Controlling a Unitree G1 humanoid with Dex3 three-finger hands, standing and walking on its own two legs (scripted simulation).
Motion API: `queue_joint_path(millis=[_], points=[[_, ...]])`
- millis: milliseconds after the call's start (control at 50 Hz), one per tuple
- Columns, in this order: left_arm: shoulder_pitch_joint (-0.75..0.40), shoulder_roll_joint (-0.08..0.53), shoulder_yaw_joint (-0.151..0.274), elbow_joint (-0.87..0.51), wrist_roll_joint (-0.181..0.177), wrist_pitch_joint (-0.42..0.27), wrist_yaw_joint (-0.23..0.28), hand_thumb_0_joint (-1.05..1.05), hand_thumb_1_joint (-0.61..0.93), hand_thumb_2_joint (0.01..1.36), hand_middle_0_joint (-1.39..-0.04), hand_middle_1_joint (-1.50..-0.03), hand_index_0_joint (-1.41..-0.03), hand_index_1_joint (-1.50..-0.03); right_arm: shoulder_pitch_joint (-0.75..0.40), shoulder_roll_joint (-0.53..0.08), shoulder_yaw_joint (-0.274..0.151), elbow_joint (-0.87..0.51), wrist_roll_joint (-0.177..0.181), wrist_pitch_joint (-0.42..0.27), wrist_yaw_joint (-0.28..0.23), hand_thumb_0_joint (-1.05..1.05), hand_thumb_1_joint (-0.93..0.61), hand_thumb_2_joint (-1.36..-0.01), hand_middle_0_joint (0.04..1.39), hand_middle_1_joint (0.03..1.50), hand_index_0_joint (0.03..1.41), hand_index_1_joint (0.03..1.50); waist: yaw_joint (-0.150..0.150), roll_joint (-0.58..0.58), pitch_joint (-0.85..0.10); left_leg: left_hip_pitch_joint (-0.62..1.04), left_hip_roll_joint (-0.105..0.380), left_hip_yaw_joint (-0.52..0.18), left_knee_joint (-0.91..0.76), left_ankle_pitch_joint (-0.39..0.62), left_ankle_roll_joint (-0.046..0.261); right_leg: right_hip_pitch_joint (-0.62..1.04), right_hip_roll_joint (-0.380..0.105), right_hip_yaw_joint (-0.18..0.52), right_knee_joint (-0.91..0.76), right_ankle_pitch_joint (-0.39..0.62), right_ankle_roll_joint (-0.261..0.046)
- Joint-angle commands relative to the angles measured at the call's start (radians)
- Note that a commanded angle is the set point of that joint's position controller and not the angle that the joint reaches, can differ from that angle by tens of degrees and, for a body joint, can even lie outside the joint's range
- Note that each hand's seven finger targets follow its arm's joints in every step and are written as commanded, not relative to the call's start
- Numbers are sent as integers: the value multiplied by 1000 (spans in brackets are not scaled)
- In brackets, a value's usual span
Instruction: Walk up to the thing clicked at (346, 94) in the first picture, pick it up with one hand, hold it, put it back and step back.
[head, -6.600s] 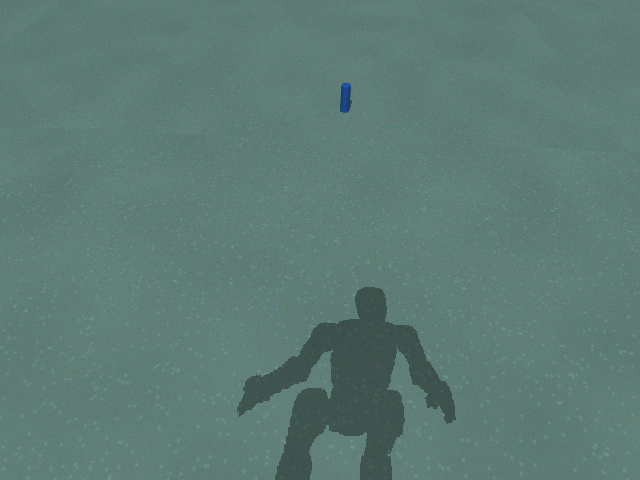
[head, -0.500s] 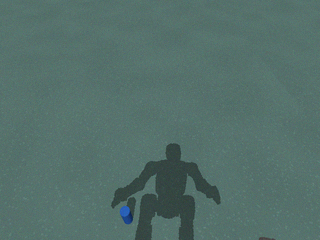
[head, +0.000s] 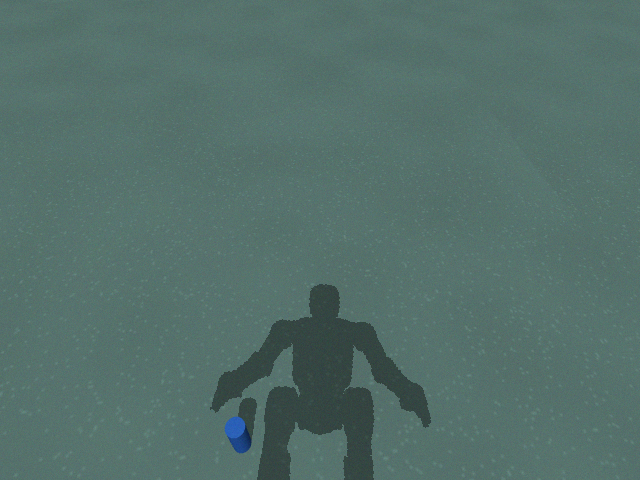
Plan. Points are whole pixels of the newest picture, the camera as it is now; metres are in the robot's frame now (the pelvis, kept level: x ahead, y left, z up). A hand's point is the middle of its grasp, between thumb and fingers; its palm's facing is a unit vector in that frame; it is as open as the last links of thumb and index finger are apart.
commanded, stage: walk up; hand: left
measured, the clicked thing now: (238, 435) +0.36 +0.21 -0.70
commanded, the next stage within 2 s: stand in 0.46 s
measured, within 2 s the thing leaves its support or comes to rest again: neither
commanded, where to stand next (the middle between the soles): +0.02 +0.00 m, yaw +1 degrees
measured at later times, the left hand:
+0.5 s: hand out of the picture +0.08 +0.26 -0.16, palm faces -0.01 -0.94 -0.33, open 7.4 cm
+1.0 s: hand out of the picture +0.07 +0.26 -0.16, palm faces -0.02 -0.94 -0.35, open 7.4 cm
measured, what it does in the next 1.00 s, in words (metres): stands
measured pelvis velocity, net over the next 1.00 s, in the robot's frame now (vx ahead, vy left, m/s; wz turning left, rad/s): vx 0.00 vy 0.01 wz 0.01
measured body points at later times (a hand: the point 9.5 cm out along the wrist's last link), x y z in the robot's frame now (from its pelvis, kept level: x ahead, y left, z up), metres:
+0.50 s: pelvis +0.00 +0.01 +0.00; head +0.01 +0.01 +0.45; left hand +0.08 +0.30 -0.13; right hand +0.09 -0.29 -0.13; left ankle +0.01 +0.13 -0.75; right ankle +0.00 -0.12 -0.75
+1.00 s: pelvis +0.00 +0.01 +0.00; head +0.01 +0.00 +0.45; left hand +0.07 +0.31 -0.13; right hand +0.08 -0.29 -0.14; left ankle +0.01 +0.13 -0.75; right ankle +0.00 -0.12 -0.75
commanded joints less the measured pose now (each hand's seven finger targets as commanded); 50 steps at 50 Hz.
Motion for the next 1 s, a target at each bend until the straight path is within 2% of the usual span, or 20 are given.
queue_joint_path(millis=[0,160,420,440,460,520,660,740,940,980], points=[[-53,204,38,-61,0,-23,10,0,900,900,-200,-300,-200,-300,-64,-220,-44,-66,-1,-29,-13,0,-900,-900,200,300,200,300,13,3,-89,0,98,-91,-64,83,33,29,-106,84,-49,107,-25],[-38,204,38,-59,-1,-22,10,0,900,900,-200,-300,-200,-300,-59,-212,-43,-70,-1,-28,-12,0,-900,-900,200,300,200,300,14,-6,-74,13,95,-91,-63,82,33,0,-100,86,-52,84,-21],[-24,203,35,-63,2,-26,11,0,900,900,-200,-300,-200,-300,-61,-206,-47,-73,-1,-25,-10,0,-900,-900,200,300,200,300,14,1,-79,36,92,-84,-69,94,33,2,-107,90,-59,118,-18],[-25,217,34,-68,3,-30,16,0,900,900,-200,-300,-200,-300,-82,-206,-47,-82,-5,-22,-12,0,-900,-900,200,300,200,300,16,15,-69,31,109,-94,-58,166,30,3,-123,92,-58,166,-21],[-17,216,35,-67,0,-33,17,0,900,900,-200,-300,-200,-300,-75,-205,-46,-83,-3,-21,-12,0,-900,-900,200,300,200,300,16,11,-86,42,111,-94,-52,193,32,18,-127,93,-57,191,-19],[-15,213,33,-65,1,-31,18,0,900,900,-200,-300,-200,-300,-76,-206,-46,-82,-2,-20,-13,0,-900,-900,200,300,200,300,14,7,-93,55,111,-93,-51,201,29,17,-123,87,-55,190,-20],[-8,214,28,-66,1,-29,17,0,900,900,-200,-300,-200,-300,-76,-204,-40,-80,0,-15,-8,0,-900,-900,200,300,200,300,12,1,-69,33,103,-99,-78,89,25,2,-121,88,-71,107,-19],[-2,213,27,-67,2,-30,17,0,900,900,-200,-300,-200,-300,-76,-209,-42,-82,0,-16,-7,0,-900,-900,200,300,200,300,17,-2,-74,37,106,-105,-76,111,28,2,-120,86,-71,109,-17],[6,217,27,-69,2,-30,16,0,900,900,-200,-300,-200,-300,-61,-209,-40,-78,-1,-15,-6,0,-900,-900,200,300,200,300,17,-6,-64,17,100,-106,-78,55,30,0,-125,88,-77,76,-19],[9,220,27,-70,2,-30,15,0,900,900,-200,-300,-200,-300,-58,-210,-40,-79,-2,-16,-5,0,-900,-900,200,300,200,300,18,-14,-70,26,106,-108,-77,76,32,-5,-125,88,-74,80,-20]])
